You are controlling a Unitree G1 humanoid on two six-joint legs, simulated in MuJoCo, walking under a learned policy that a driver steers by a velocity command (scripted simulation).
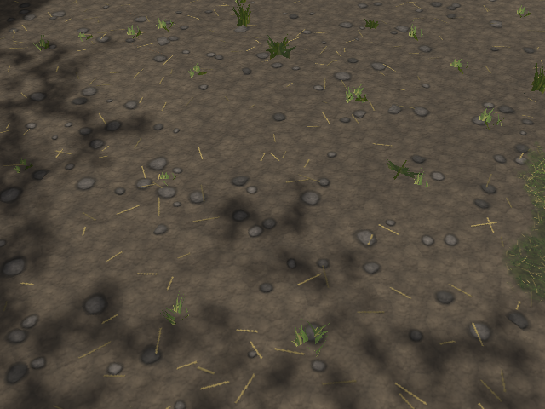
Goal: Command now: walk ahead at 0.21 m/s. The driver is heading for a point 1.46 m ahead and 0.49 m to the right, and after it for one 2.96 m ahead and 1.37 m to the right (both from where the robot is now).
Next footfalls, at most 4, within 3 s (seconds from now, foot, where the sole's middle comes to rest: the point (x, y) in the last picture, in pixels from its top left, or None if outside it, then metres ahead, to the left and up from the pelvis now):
0.68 left None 0.46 0.04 -0.78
1.26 right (337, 337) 0.75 -0.14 -0.78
1.88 left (291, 284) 0.92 -0.01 -0.78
2.34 right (341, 341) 0.74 -0.15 -0.78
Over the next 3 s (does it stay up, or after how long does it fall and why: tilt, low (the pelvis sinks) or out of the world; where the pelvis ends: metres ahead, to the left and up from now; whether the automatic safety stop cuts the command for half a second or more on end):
stays up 0.93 -0.13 0.00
